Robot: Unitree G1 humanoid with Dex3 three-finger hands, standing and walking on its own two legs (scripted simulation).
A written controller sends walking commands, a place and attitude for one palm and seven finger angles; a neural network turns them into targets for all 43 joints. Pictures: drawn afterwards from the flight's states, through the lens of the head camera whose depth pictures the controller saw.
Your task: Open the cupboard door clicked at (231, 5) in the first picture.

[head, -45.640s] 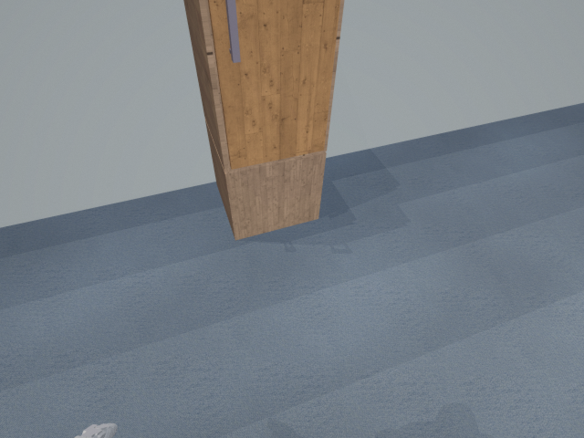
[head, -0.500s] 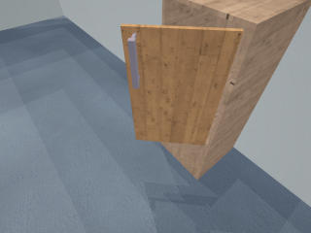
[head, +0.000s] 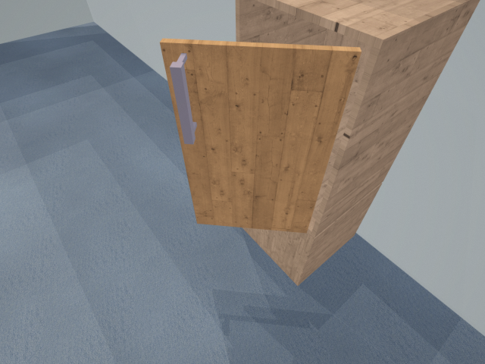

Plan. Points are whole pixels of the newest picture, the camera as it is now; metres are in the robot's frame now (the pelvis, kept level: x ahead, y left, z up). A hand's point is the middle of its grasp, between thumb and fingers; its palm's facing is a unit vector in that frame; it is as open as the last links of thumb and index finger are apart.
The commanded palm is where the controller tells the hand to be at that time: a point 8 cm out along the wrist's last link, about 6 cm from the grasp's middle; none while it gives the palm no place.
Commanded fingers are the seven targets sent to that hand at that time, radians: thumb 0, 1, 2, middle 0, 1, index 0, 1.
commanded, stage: come to a stop and stand still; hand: left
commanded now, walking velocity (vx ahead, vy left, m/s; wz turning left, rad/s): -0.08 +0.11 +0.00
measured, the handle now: (186, 101) +0.56 +0.15 +0.15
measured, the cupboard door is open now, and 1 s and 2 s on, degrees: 45 45 45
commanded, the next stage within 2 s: none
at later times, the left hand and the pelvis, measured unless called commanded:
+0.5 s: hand out of the picture -0.02 +0.20 -0.17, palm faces +0.05 -0.98 -0.21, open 7.4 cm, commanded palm none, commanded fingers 0.00 0.90 0.90 -0.20 -0.30 -0.20 -0.30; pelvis -0.02 +0.03 -0.01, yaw +1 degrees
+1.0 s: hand out of the picture -0.02 +0.28 -0.17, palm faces +0.01 -0.98 -0.20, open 7.4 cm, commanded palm none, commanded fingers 0.00 0.90 0.90 -0.20 -0.30 -0.20 -0.30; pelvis -0.02 +0.10 +0.00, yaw +1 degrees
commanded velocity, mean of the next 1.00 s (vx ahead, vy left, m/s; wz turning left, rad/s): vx -0.02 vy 0.04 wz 0.00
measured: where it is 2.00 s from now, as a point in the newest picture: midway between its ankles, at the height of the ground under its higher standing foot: outside the picture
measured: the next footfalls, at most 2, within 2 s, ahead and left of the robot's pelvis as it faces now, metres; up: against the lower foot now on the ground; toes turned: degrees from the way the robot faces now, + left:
left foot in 0.52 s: +0.04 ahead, +0.14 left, +0.00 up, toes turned +3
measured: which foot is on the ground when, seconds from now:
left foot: down 0.00-0.12, up 0.14-0.50, down 0.52-1.00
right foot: down 0.00-1.00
